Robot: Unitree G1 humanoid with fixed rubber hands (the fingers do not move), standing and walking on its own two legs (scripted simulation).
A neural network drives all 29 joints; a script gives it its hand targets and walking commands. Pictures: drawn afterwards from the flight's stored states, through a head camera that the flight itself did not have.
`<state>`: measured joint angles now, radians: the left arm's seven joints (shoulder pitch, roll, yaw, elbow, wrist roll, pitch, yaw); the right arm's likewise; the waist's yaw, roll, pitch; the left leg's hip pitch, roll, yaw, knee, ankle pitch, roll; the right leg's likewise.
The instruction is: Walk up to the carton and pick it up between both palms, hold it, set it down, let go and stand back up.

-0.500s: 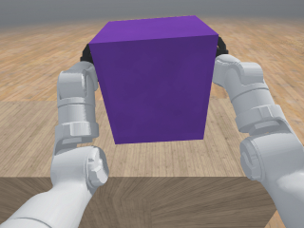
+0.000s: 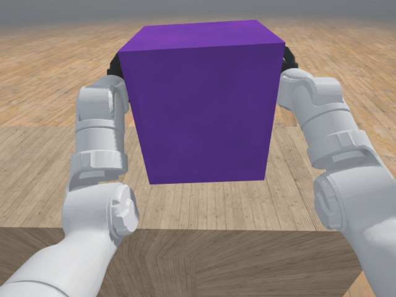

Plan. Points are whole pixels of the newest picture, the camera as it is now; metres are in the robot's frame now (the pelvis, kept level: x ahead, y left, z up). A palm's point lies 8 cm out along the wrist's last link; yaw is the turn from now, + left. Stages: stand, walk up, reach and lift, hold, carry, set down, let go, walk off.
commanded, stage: hold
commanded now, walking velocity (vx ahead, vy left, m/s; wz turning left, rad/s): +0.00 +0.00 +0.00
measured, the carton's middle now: (203, 101) +0.37 +0.00 +0.29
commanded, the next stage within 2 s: none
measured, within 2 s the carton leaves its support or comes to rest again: neither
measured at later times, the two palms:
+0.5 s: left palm (115, 84) +0.37 +0.16 +0.32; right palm (287, 81) +0.37 -0.15 +0.32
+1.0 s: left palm (115, 83) +0.37 +0.16 +0.33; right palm (286, 82) +0.37 -0.15 +0.32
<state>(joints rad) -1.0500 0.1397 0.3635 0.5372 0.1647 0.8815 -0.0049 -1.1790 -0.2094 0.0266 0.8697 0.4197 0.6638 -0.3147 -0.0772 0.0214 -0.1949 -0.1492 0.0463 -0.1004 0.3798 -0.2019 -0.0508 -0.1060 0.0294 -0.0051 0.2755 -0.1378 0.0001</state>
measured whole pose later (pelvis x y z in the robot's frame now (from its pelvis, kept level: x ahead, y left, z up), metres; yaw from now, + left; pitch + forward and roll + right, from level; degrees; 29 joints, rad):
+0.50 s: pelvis +0.00 +0.00 +0.00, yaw +0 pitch -2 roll -2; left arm -1.05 0.13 0.37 0.50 0.17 0.89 0.00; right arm -1.17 -0.21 0.01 0.84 0.42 0.68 -0.32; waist -0.08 0.03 -0.20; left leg -0.15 0.04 -0.10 0.38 -0.20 -0.05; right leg -0.10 0.03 0.01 0.28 -0.14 0.00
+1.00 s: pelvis +0.00 +0.00 +0.00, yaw +0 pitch -2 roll -2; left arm -1.07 0.13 0.38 0.54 0.16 0.88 0.01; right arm -1.17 -0.21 0.01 0.85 0.42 0.68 -0.32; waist -0.07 0.03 -0.21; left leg -0.16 0.04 -0.11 0.39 -0.20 -0.04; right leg -0.11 0.03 0.01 0.28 -0.14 0.00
